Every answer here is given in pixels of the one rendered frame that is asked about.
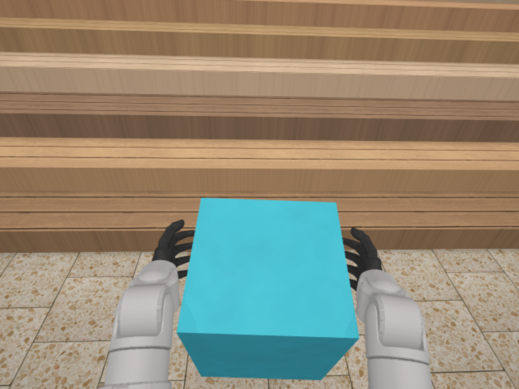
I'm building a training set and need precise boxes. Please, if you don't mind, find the robot right hand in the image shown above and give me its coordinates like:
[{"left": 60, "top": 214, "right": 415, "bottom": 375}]
[{"left": 342, "top": 228, "right": 383, "bottom": 292}]

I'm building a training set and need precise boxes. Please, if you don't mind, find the robot left hand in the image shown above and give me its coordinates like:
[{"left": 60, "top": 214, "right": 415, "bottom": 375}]
[{"left": 152, "top": 220, "right": 195, "bottom": 279}]

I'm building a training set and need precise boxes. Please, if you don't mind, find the carton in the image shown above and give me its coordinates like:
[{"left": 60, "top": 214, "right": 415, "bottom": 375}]
[{"left": 177, "top": 198, "right": 359, "bottom": 380}]

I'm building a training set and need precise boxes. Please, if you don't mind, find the robot left forearm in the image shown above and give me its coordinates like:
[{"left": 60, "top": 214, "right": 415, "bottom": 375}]
[{"left": 97, "top": 260, "right": 180, "bottom": 389}]

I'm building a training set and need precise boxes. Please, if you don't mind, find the robot right forearm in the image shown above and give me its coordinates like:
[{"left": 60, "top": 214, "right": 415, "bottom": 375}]
[{"left": 356, "top": 269, "right": 432, "bottom": 389}]

